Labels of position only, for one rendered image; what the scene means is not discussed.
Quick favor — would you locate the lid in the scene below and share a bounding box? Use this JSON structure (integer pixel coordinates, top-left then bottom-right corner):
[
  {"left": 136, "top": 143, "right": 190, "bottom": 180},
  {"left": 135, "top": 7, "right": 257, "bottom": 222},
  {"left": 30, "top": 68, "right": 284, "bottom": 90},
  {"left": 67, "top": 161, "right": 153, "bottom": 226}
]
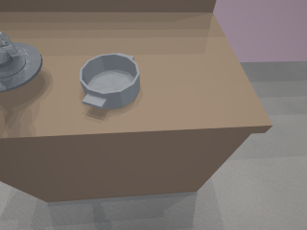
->
[{"left": 0, "top": 42, "right": 43, "bottom": 93}]

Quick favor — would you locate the pot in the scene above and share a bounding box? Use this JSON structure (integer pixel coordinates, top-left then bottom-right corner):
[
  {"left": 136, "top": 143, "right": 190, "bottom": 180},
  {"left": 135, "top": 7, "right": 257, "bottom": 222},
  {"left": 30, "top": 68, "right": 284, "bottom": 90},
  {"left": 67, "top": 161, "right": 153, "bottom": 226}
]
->
[{"left": 80, "top": 53, "right": 140, "bottom": 109}]

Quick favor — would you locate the knob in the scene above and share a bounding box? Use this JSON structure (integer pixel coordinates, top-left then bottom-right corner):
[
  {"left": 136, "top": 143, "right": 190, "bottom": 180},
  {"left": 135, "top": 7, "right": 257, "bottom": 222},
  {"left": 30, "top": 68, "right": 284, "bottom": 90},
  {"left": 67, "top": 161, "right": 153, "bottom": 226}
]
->
[{"left": 0, "top": 52, "right": 13, "bottom": 68}]

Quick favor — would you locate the table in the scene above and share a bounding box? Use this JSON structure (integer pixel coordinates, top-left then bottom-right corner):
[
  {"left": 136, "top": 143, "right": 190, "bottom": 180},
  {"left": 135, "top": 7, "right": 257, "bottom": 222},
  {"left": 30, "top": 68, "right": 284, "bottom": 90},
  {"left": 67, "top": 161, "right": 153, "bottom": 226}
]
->
[{"left": 0, "top": 0, "right": 273, "bottom": 203}]

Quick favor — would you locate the left robot hand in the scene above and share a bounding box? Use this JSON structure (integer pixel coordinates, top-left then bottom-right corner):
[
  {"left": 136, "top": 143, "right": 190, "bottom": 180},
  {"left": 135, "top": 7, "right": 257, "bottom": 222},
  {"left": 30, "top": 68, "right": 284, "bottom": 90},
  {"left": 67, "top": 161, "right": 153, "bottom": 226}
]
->
[{"left": 0, "top": 32, "right": 18, "bottom": 92}]

